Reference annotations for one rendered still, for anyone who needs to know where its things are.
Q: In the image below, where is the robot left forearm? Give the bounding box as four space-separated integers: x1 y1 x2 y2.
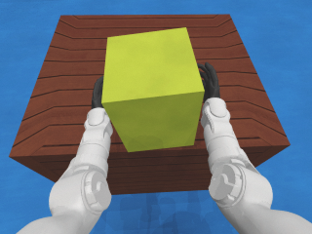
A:
49 107 113 209

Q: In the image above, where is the robot left upper arm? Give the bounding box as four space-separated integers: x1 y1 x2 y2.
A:
16 170 112 234

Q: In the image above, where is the carton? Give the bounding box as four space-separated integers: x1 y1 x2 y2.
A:
101 27 205 152

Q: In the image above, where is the robot right hand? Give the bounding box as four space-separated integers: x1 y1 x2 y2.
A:
197 62 220 103

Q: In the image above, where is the robot right forearm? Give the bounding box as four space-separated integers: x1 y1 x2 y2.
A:
200 97 260 175

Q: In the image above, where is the robot right upper arm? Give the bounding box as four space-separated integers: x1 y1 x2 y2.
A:
209 163 312 234

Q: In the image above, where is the pedestal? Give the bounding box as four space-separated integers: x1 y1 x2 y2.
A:
9 14 291 195

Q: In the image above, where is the robot left hand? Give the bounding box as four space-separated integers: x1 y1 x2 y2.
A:
91 75 104 109

